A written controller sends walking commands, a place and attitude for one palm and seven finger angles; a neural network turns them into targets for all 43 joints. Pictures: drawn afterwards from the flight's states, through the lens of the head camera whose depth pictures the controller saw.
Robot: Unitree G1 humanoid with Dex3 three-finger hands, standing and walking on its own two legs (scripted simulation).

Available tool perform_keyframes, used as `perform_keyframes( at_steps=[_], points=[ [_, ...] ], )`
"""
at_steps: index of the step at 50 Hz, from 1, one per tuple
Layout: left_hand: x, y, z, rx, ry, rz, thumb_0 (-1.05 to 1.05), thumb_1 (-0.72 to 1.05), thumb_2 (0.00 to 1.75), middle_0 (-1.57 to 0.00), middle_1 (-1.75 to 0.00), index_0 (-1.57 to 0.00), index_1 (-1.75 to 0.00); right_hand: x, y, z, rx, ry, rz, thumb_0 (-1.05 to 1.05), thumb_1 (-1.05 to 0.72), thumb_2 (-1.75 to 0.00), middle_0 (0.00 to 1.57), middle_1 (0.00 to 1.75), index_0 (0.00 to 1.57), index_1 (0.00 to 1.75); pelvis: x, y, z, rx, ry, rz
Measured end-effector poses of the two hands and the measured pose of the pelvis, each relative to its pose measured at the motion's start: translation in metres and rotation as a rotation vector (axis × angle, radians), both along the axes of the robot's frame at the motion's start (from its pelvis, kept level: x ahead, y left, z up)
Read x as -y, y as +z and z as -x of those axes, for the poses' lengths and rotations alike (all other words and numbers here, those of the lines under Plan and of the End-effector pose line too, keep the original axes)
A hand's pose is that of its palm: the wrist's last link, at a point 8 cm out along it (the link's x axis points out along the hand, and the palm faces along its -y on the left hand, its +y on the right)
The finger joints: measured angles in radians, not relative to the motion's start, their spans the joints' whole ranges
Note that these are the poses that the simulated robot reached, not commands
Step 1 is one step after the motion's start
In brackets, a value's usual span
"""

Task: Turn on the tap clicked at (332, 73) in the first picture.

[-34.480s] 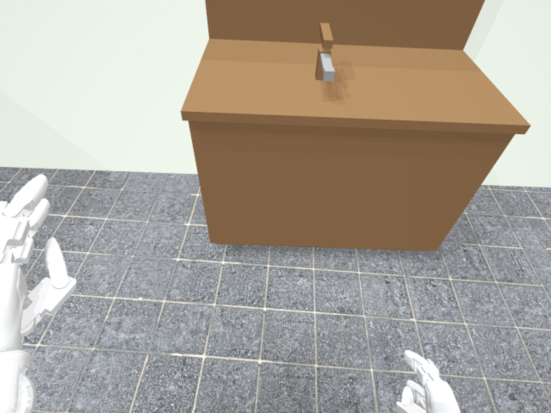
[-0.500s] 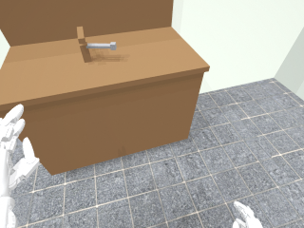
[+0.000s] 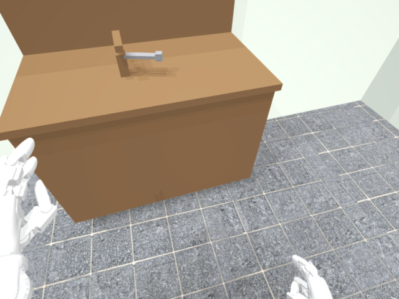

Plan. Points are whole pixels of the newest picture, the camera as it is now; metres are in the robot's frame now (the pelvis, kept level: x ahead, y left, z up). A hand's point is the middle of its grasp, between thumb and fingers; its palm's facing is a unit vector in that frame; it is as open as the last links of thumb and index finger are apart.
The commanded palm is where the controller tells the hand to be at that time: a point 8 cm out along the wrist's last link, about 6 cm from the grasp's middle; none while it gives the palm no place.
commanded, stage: stand and check the lever's angle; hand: left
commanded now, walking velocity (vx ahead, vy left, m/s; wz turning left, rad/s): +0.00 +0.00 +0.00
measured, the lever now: (159, 56) +0.90 +0.24 +0.05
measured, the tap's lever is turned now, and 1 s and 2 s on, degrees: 72 72 72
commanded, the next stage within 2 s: stand and wait in 0.24 s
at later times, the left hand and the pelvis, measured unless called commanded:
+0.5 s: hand (54, 200) +0.22 +0.26 +0.14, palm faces +0.41 -0.85 -0.34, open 7.4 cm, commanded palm +0.17 +0.29 +0.17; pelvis +0.01 +0.01 +0.00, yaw +0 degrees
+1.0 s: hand (56, 195) +0.23 +0.25 +0.15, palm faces +0.40 -0.85 -0.35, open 7.4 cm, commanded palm +0.17 +0.29 +0.17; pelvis +0.01 +0.01 +0.00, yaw +0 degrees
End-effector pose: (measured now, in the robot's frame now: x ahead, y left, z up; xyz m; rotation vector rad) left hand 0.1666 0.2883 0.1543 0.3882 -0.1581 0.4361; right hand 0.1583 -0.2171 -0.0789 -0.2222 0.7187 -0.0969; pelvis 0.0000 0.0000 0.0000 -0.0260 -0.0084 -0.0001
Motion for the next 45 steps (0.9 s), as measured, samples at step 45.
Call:
perform_keyframes(
  at_steps=[45],
  points=[
    [-0.003, 0.004, -0.019, -0.004, -0.050, -0.017, 0.02, 0.89, 0.90, -0.21, -0.30, -0.21, -0.30, 0.002, 0.009, -0.019, 0.027, -0.029, 0.020, 0.01, -0.91, -0.90, 0.20, 0.30, 0.20, 0.30, -0.008, 0.001, -0.010, -0.013, -0.004, 0.001]
  ],
)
